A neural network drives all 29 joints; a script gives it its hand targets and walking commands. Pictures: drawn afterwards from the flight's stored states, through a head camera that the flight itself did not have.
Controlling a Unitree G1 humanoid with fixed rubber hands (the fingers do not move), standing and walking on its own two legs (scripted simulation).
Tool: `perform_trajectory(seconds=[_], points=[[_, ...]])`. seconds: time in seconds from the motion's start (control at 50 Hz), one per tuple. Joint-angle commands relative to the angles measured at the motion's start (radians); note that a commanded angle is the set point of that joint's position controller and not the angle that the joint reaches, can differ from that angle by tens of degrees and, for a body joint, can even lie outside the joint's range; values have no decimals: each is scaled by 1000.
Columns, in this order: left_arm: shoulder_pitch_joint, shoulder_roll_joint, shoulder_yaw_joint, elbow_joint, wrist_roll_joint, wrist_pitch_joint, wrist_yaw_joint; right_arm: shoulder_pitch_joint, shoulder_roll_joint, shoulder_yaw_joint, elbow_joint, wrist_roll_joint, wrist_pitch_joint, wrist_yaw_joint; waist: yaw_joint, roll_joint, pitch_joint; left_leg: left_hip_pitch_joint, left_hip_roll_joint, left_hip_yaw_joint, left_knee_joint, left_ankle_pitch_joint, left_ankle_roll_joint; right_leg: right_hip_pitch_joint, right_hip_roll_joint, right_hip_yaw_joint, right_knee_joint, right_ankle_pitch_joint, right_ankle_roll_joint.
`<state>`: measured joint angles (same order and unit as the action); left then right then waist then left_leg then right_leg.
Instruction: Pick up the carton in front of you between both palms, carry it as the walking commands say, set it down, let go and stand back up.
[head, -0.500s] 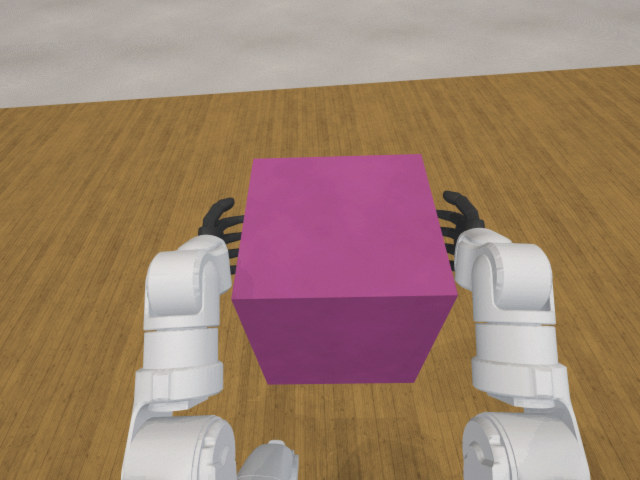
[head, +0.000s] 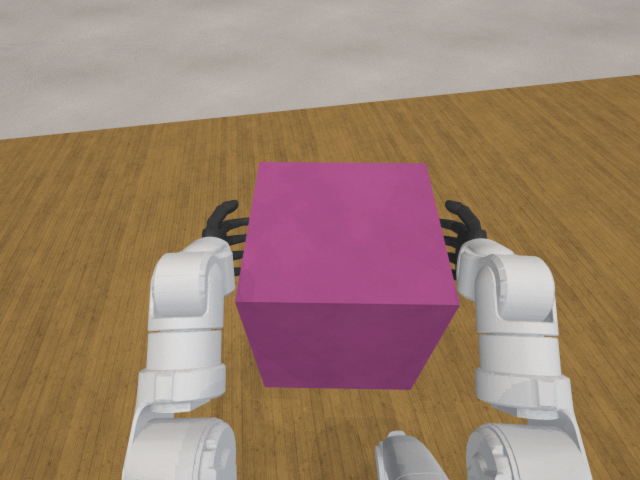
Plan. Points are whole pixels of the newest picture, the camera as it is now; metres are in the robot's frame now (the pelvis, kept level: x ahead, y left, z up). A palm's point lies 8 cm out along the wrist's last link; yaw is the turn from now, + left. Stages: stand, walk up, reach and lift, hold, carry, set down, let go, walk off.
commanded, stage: carry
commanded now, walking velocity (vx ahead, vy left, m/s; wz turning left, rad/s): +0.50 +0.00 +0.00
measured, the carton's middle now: (339, 283) +0.36 -0.02 +0.01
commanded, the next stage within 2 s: none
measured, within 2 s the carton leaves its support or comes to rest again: neither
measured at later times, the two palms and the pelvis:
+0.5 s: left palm (231, 130) +0.64 +0.14 +0.04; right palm (401, 115) +0.67 -0.15 +0.04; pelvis +0.31 -0.04 -0.05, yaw +2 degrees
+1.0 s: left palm (241, 59) +0.97 +0.16 -0.01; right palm (370, 58) +0.96 -0.14 -0.01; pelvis +0.61 +0.02 -0.10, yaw +0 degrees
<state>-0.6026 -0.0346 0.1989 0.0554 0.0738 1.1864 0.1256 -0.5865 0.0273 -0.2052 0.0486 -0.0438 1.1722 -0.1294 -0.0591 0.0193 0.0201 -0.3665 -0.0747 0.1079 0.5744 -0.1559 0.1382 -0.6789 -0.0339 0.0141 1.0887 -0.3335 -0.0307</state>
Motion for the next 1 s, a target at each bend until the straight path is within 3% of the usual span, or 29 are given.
perform_trajectory(seconds=[0.0,0.08,0.14,0.18,0.2,0.22,0.24,0.26,0.28,0.3,0.32,0.34,0.36,0.4,0.48,0.52,0.6,0.66,0.7,0.72,0.74,0.76,0.78,0.8,0.82,0.84,0.86,0.9,0.98], points=[[-645,-1069,-672,-146,-373,-58,-183,-745,1132,732,-162,491,-31,265,-11,82,-531,530,263,-290,-75,785,23,-112,11,-48,-100,144,0],[-652,-1021,-704,-205,-369,-64,-176,-719,1090,750,-190,487,-39,266,-43,74,-495,573,186,-215,-34,811,-5,-76,61,-111,-356,332,-13],[-627,-967,-700,-194,-359,-46,-178,-665,1041,745,-157,473,-31,262,-66,82,-455,548,152,-176,8,730,-11,39,99,-150,-567,484,-33],[-598,-926,-678,-153,-345,-32,-186,-636,1014,737,-105,462,-24,263,-35,87,-450,476,150,-149,103,705,-29,215,113,-153,-667,581,-59],[-585,-910,-663,-127,-336,-25,-191,-630,1008,732,-78,458,-21,264,3,82,-465,425,152,-125,200,711,-47,338,106,-153,-708,605,-74],[-579,-897,-648,-103,-329,-19,-197,-632,1003,725,-52,454,-19,266,54,55,-491,312,141,-89,350,618,-68,521,66,-129,-745,645,-83],[-562,-879,-628,-72,-325,-13,-206,-657,994,712,-33,450,-16,266,95,-31,-506,97,111,-74,522,248,-78,718,-62,-21,-654,821,-83],[-574,-856,-597,-32,-326,-6,-214,-673,995,697,7,441,-8,264,95,-182,-536,-171,31,-62,691,-427,-92,938,-266,224,-452,1274,-131],[-573,-850,-579,12,-327,-4,-219,-671,998,663,35,431,4,256,119,-287,-613,-355,-7,-139,864,-504,-113,1079,-363,441,-456,1141,-256],[-592,-886,-583,21,-347,-7,-226,-702,1013,660,28,425,8,249,142,-240,-644,-456,27,-164,927,-477,-93,1069,-385,560,-537,641,-336],[-641,-958,-612,-4,-387,-12,-238,-738,1029,651,3,421,5,244,121,-147,-575,-473,55,-164,869,-400,-86,915,-313,563,-626,322,-318],[-729,-1015,-638,-53,-429,-16,-248,-766,1053,641,-19,412,-1,238,100,-56,-504,-430,76,-159,783,-340,-87,779,-267,482,-657,289,-270],[-799,-1063,-666,-85,-468,-19,-254,-767,1068,631,-31,400,-8,230,80,-19,-469,-373,93,-155,706,-301,-95,673,-246,413,-672,337,-230],[-861,-1121,-690,-123,-517,-31,-260,-756,1090,633,-53,384,-19,214,76,-39,-454,-293,104,-131,596,-249,-112,581,-210,323,-697,408,-188],[-797,-1135,-698,-139,-530,-44,-260,-693,1099,660,-80,364,-35,189,108,-112,-502,-398,109,-94,444,-62,-121,755,-170,202,-623,829,-147],[-765,-1121,-701,-151,-525,-48,-261,-676,1086,675,-103,355,-41,181,125,-118,-512,-417,94,-70,351,29,-115,814,-130,152,-594,917,-127],[-725,-1068,-708,-178,-516,-46,-258,-678,1035,700,-160,346,-35,173,160,-114,-484,-379,37,-7,96,205,-98,877,-55,82,-544,911,-119],[-659,-1019,-697,-127,-495,-34,-256,-635,980,689,-136,327,-12,180,188,-125,-446,-256,9,6,-107,387,-67,851,-34,46,-468,784,-116],[-635,-1003,-688,-75,-484,-28,-260,-610,945,657,-93,309,3,190,144,-131,-451,-57,2,10,-187,432,-41,767,-30,19,-346,801,-92],[-646,-1000,-685,-52,-482,-26,-263,-593,928,638,-64,298,7,195,88,-111,-467,87,25,13,-242,472,-39,704,-24,-12,-224,776,-66],[-664,-995,-681,-30,-479,-25,-265,-582,906,616,-41,289,10,201,36,-67,-485,283,108,-43,-206,540,-44,547,-10,-24,-62,601,-47],[-680,-989,-668,-7,-473,-23,-266,-582,879,591,-13,288,14,207,52,63,-510,485,268,-187,-31,913,-56,299,39,-47,86,14,-44],[-716,-1010,-657,26,-472,-8,-260,-611,852,563,37,273,14,206,-5,275,-631,814,491,-543,63,939,181,-31,134,14,403,-342,26],[-719,-1003,-647,15,-468,-4,-255,-584,892,572,68,290,11,211,-31,242,-691,795,495,-693,-17,441,244,-136,101,41,474,-311,-2],[-777,-1022,-650,-11,-473,-7,-250,-633,949,589,35,326,5,222,-20,140,-598,651,406,-649,-93,198,200,-148,73,42,400,-234,-27],[-799,-1046,-640,-30,-467,-15,-243,-710,1008,614,-6,371,3,233,-6,25,-530,516,371,-588,-134,142,148,-113,50,32,320,-168,-26],[-799,-1064,-632,-43,-454,-21,-234,-792,1063,650,-49,414,0,242,17,-5,-487,416,361,-549,-149,194,126,-81,32,33,251,-133,-23],[-774,-1080,-624,-64,-433,-30,-217,-849,1126,684,-89,474,-9,251,36,9,-478,301,324,-468,-177,192,70,1,7,19,131,-94,-5],[-695,-1090,-638,-90,-398,-48,-191,-796,1149,699,-118,495,-24,258,12,71,-517,427,290,-358,-113,571,45,-89,-6,-20,8,39,13]])
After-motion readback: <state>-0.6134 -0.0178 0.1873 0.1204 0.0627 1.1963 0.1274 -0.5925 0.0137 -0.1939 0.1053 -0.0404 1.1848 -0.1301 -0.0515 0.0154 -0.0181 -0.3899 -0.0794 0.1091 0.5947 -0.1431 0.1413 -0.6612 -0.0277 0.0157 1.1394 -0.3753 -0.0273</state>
